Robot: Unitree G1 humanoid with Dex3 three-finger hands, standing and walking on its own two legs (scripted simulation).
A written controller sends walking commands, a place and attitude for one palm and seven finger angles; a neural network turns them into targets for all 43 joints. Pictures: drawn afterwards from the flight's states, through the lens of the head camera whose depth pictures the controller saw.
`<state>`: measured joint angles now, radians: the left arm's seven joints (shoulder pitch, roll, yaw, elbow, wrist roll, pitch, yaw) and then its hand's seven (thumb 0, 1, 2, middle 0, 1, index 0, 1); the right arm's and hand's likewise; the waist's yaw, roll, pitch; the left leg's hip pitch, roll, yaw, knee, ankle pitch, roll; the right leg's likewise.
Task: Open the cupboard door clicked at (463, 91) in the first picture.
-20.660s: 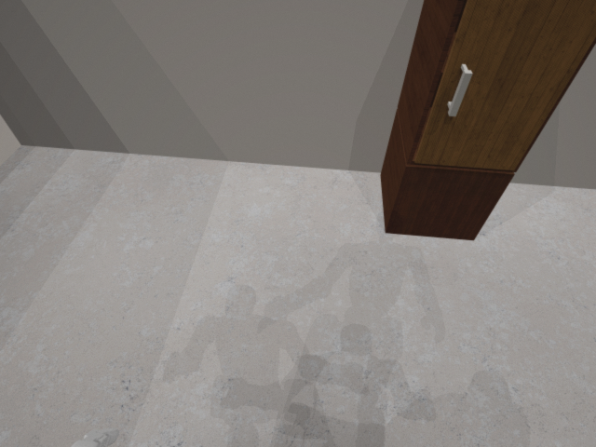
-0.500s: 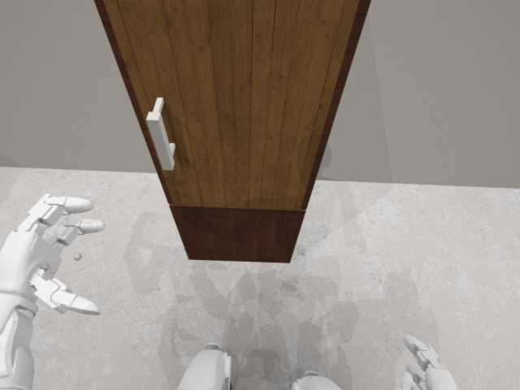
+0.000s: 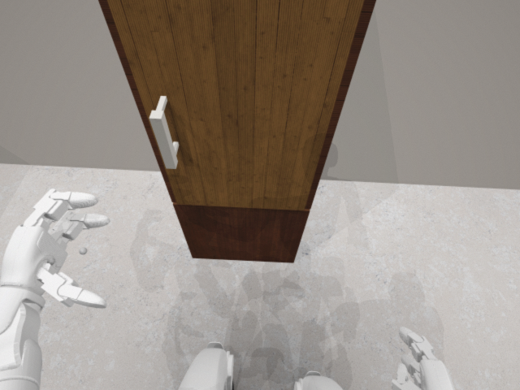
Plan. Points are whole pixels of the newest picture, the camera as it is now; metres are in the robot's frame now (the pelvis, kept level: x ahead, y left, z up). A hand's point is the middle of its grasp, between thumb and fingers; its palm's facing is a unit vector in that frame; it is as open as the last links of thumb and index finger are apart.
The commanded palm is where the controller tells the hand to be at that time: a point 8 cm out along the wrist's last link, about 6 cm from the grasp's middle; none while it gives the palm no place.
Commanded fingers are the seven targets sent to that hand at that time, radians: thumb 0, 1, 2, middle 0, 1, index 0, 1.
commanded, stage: move the hooked fingers beside the handle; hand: left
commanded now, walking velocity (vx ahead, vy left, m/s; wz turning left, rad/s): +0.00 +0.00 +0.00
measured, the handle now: (167, 134) +0.54 +0.21 +0.03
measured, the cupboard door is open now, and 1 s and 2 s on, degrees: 0 0 0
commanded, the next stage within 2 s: none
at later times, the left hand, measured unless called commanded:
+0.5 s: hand (107, 202) +0.37 +0.27 +0.05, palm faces +0.01 -1.00 -0.02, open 14.0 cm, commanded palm +0.35 +0.32 +0.05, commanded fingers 0.00 -0.50 0.30 -0.30 -1.20 -0.30 -1.20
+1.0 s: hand (118, 171) +0.44 +0.27 +0.04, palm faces +0.02 -1.00 -0.01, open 14.0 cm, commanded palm +0.43 +0.31 +0.04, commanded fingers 0.00 -0.50 0.30 -0.30 -1.20 -0.30 -1.20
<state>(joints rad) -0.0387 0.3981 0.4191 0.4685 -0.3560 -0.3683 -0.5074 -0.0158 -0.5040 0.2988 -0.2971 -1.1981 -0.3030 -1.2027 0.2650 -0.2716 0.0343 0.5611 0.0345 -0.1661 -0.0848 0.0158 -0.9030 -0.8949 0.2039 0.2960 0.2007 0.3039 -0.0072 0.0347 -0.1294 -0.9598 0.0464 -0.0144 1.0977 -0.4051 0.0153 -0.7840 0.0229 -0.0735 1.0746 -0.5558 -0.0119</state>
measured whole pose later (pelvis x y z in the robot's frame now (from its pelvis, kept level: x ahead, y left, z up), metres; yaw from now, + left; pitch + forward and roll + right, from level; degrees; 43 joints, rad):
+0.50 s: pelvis +0.00 +0.00 -0.01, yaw -1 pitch +18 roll -4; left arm -0.36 0.47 0.45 0.75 -0.27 -0.36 -0.48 -0.02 -0.50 0.30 -0.30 -1.20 -0.30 -1.20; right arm 0.31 -0.28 0.03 0.61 0.03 -0.10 -0.08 0.01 -0.90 -0.89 0.20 0.30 0.20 0.30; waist -0.05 0.03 -0.13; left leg -1.03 0.06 -0.01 1.13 -0.41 0.02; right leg -0.86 0.03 -0.06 1.10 -0.56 -0.01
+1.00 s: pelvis +0.00 +0.01 -0.02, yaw -2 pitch +22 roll -4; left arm -0.65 0.58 0.51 1.05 -0.19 -0.41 -0.48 -0.02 -0.50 0.30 -0.30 -1.20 -0.30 -1.20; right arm 0.32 -0.28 0.03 0.62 0.02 -0.02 -0.06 0.01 -0.90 -0.89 0.20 0.30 0.20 0.30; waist -0.09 0.02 -0.13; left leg -1.14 0.07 -0.01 1.19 -0.43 0.02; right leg -0.96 0.04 -0.06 1.16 -0.57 0.00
